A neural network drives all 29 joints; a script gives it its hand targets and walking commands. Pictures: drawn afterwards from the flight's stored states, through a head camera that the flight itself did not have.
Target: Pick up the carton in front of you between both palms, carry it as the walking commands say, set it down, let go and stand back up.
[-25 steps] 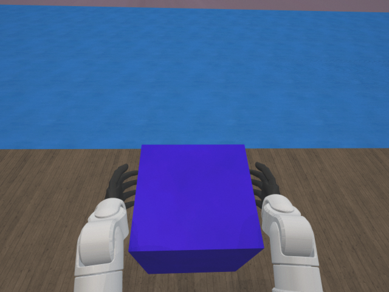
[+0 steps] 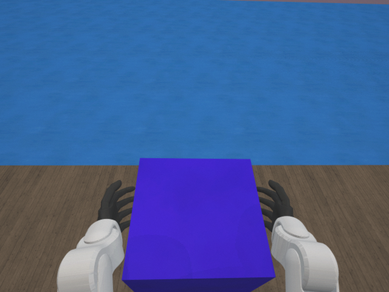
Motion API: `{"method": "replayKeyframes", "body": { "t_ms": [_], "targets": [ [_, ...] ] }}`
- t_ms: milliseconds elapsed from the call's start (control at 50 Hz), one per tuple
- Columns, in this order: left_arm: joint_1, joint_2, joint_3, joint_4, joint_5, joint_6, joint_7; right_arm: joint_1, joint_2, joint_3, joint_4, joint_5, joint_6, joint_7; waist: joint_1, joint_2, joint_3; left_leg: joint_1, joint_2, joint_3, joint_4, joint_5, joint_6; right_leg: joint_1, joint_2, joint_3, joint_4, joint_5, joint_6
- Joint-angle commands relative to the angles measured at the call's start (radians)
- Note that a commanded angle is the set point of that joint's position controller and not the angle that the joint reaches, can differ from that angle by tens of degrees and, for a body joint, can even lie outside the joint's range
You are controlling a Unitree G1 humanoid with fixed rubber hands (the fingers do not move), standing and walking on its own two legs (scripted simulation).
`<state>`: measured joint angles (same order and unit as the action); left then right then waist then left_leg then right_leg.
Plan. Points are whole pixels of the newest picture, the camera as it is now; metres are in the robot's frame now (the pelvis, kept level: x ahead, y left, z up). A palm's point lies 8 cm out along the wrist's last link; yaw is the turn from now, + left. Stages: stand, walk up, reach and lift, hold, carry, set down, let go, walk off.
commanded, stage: carry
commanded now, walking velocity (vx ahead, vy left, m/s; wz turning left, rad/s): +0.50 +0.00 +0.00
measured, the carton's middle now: (193, 234) +0.24 +0.01 +0.02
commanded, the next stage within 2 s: none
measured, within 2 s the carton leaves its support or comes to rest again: neither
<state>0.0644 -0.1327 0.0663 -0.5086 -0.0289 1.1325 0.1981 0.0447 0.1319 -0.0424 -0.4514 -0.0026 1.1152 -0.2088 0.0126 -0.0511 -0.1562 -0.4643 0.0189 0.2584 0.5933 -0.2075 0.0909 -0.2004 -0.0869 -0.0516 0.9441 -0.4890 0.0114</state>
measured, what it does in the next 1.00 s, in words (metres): walks ahead: right foot, then left foot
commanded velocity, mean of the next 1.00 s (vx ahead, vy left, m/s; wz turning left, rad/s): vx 0.50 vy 0.00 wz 0.00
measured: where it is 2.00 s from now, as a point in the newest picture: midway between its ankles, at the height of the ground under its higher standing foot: (194, 156)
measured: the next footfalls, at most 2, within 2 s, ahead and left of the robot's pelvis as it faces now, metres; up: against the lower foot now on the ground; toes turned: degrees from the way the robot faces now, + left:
right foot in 0.36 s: +0.38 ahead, -0.13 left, +0.00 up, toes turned -10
left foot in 0.84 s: +0.71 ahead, +0.10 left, +0.00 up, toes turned +14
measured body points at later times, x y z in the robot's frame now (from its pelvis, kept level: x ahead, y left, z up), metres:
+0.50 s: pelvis +0.30 -0.05 +0.02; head +0.27 -0.06 +0.46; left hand +0.51 +0.13 +0.09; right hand +0.55 -0.17 +0.08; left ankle +0.17 +0.07 -0.64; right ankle +0.34 -0.12 -0.72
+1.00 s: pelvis +0.61 +0.02 +0.01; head +0.61 +0.03 +0.46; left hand +0.87 +0.17 +0.09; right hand +0.86 -0.14 +0.10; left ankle +0.67 +0.09 -0.72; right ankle +0.51 -0.11 -0.61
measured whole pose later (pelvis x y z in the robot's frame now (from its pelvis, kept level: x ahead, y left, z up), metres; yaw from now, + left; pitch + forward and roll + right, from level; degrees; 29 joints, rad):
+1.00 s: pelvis +0.61 +0.02 +0.01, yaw +2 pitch +2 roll -1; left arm 0.00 -0.13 0.08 -0.49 -0.01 1.12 0.15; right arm 0.02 0.13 -0.06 -0.48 0.01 1.11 -0.17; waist -0.05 -0.02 -0.07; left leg -0.38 0.04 0.23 0.53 -0.19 0.08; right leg -0.44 -0.06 -0.06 1.25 -0.40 -0.04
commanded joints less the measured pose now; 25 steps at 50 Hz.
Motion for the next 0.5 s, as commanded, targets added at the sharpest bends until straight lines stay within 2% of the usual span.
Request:
{"method": "replayKeyframes", "body": {
  "t_ms": [0,20,40,60,80,100,120,140,160,180,200,220,240,260,280,300,320,340,360,380,400,420,440,460,480],
  "targets": [
    [-0.268,-0.7,-0.542,-0.074,-0.157,-0.043,-0.077,-0.395,0.745,0.592,-0.258,0.227,-0.034,0.058,-0.037,0.044,-0.166,0.461,0.336,-0.471,-0.395,0.095,0.082,-0.423,-0.046,0.028,0.055,0.083,-0.039],
    [-0.268,-0.717,-0.55,-0.091,-0.133,-0.051,-0.071,-0.35,0.745,0.6,-0.229,0.244,-0.031,0.073,-0.036,0.063,-0.165,0.458,0.333,-0.44,-0.412,0.115,0.069,-0.41,-0.027,-0.002,-0.023,0.086,-0.03],
    [-0.223,-0.741,-0.535,-0.054,-0.124,-0.053,-0.08,-0.387,0.764,0.624,-0.293,0.248,-0.043,0.083,-0.034,0.095,-0.168,0.448,0.322,-0.376,-0.415,0.145,0.063,-0.412,-0.036,-0.014,-0.053,0.164,-0.03],
    [-0.281,-0.718,-0.534,-0.106,-0.117,-0.062,-0.081,-0.36,0.734,0.631,-0.252,0.253,-0.041,0.09,-0.033,0.154,-0.159,0.458,0.29,-0.33,-0.396,0.102,0.063,-0.388,-0.019,-0.029,-0.181,0.142,-0.017],
    [-0.255,-0.709,-0.538,-0.118,-0.116,-0.064,-0.087,-0.36,0.708,0.624,-0.289,0.254,-0.041,0.101,-0.032,0.138,-0.158,0.421,0.27,-0.312,-0.402,0.077,0.065,-0.314,0.009,-0.063,-0.237,0.157,-0.02],
    [-0.245,-0.672,-0.508,-0.098,-0.072,-0.065,-0.081,-0.362,0.702,0.639,-0.248,0.241,-0.031,0.109,-0.039,0.127,-0.117,0.426,0.271,-0.29,-0.422,0.096,0.052,-0.315,0.001,-0.077,-0.296,0.247,-0.03],
    [-0.257,-0.702,-0.534,-0.105,-0.091,-0.062,-0.084,-0.314,0.695,0.61,-0.216,0.244,-0.023,0.114,-0.039,0.137,-0.104,0.44,0.261,-0.245,-0.401,0.172,0.038,-0.319,0.028,-0.108,-0.319,0.263,-0.037],
    [-0.242,-0.663,-0.554,-0.093,-0.061,-0.059,-0.084,-0.315,0.67,0.628,-0.204,0.241,-0.025,0.127,-0.038,0.196,-0.086,0.417,0.259,-0.237,-0.422,0.131,0.029,-0.317,0.023,-0.103,-0.352,0.326,-0.038],
    [-0.253,-0.657,-0.555,-0.109,-0.07,-0.054,-0.086,-0.316,0.624,0.598,-0.237,0.229,-0.023,0.125,-0.033,0.187,-0.048,0.415,0.248,-0.219,-0.436,0.125,0.016,-0.316,0.023,-0.116,-0.351,0.358,-0.033],
    [-0.282,-0.632,-0.551,-0.132,-0.076,-0.049,-0.088,-0.313,0.618,0.599,-0.213,0.215,-0.015,0.119,-0.035,0.242,-0.017,0.39,0.257,-0.198,-0.428,0.033,0.02,-0.31,0.025,-0.143,-0.387,0.348,-0.027],
    [-0.26,-0.628,-0.542,-0.096,-0.077,-0.039,-0.083,-0.316,0.627,0.601,-0.211,0.226,-0.01,0.116,-0.039,0.254,0.006,0.368,0.25,-0.188,-0.426,0.053,0.019,-0.29,0.032,-0.151,-0.41,0.423,-0.031],
    [-0.24,-0.584,-0.516,-0.038,-0.078,-0.021,-0.075,-0.29,0.566,0.566,-0.166,0.211,0.003,0.108,-0.035,0.216,0.024,0.321,0.224,-0.152,-0.39,0.078,0.015,-0.219,0.056,-0.201,-0.432,0.395,-0.022],
    [-0.252,-0.584,-0.55,-0.086,-0.068,-0.016,-0.073,-0.28,0.562,0.549,-0.171,0.185,0.006,0.108,-0.027,0.237,-0.002,0.301,0.229,-0.125,-0.363,0.053,0.014,-0.144,0.052,-0.23,-0.418,0.383,-0.022],
    [-0.26,-0.554,-0.543,-0.067,-0.086,-0.009,-0.069,-0.292,0.536,0.546,-0.156,0.175,0.017,0.095,-0.008,0.189,0.026,0.312,0.186,-0.075,-0.258,0.123,-0.029,-0.131,0.049,-0.198,-0.47,0.336,-0.046],
    [-0.274,-0.571,-0.556,-0.075,-0.095,-0.003,-0.066,-0.286,0.559,0.535,-0.167,0.168,0.019,0.084,-0.007,0.189,-0.064,0.275,0.143,-0.049,-0.121,0.196,-0.062,0.033,0.055,-0.196,-0.452,0.264,-0.058],
    [-0.295,-0.536,-0.527,-0.073,-0.117,0.003,-0.059,-0.257,0.502,0.503,-0.131,0.137,0.033,0.067,0.01,0.101,-0.058,0.106,0.108,-0.022,0.11,0.254,-0.098,0.195,-0.02,-0.057,-0.515,0.166,-0.091],
    [-0.252,-0.52,-0.514,-0.032,-0.102,0.009,-0.056,-0.263,0.504,0.501,-0.135,0.122,0.043,0.056,0.019,-0.178,-0.111,-0.1,0.02,-0.04,0.423,0.034,-0.121,0.327,-0.25,0.362,-0.643,0.075,-0.185],
    [-0.238,-0.541,-0.522,0.005,-0.129,0.013,-0.062,-0.274,0.52,0.495,-0.122,0.143,0.048,0.05,0.004,-0.29,-0.106,-0.237,0.011,-0.136,0.546,-0.266,-0.104,0.348,-0.336,0.517,-0.767,0.088,-0.231],
    [-0.272,-0.598,-0.54,-0.078,-0.148,0.0,-0.067,-0.274,0.561,0.526,-0.176,0.157,0.036,0.057,0.002,-0.176,-0.083,-0.228,0.071,-0.215,0.614,-0.27,-0.08,0.255,-0.324,0.467,-0.765,0.16,-0.191],
    [-0.282,-0.631,-0.556,-0.083,-0.157,-0.008,-0.078,-0.308,0.645,0.564,-0.171,0.171,0.025,0.064,0.004,-0.132,-0.054,-0.229,0.091,-0.219,0.588,-0.219,-0.076,0.23,-0.305,0.394,-0.759,0.283,-0.141],
    [-0.334,-0.684,-0.578,-0.071,-0.175,-0.016,-0.086,-0.254,0.647,0.527,-0.124,0.144,0.011,0.063,0.002,-0.043,-0.071,-0.215,0.104,-0.243,0.589,-0.171,-0.073,0.186,-0.297,0.359,-0.763,0.281,-0.154],
    [-0.326,-0.727,-0.596,-0.082,-0.175,-0.029,-0.102,-0.313,0.691,0.573,-0.187,0.16,-0.011,0.078,0.001,-0.013,-0.088,-0.159,0.128,-0.259,0.535,-0.13,-0.074,0.155,-0.29,0.324,-0.764,0.297,-0.151],
    [-0.351,-0.729,-0.597,-0.113,-0.2,-0.039,-0.115,-0.317,0.715,0.552,-0.169,0.166,-0.014,0.083,-0.002,-0.072,-0.081,-0.159,0.124,-0.235,0.486,-0.124,-0.083,0.104,-0.282,0.271,-0.803,0.21,-0.141],
    [-0.403,-0.765,-0.637,-0.122,-0.217,-0.049,-0.129,-0.332,0.732,0.555,-0.186,0.138,-0.038,0.082,-0.005,-0.056,-0.083,-0.171,0.121,-0.207,0.45,-0.075,-0.073,0.125,-0.256,0.195,-0.799,0.233,-0.144],
    [-0.364,-0.742,-0.628,-0.095,-0.204,-0.055,-0.135,-0.276,0.74,0.546,-0.121,0.138,-0.04,0.088,0.001,-0.066,-0.106,-0.184,0.111,-0.203,0.374,-0.077,-0.075,0.14,-0.248,0.172,-0.797,0.267,-0.137]
  ]
}}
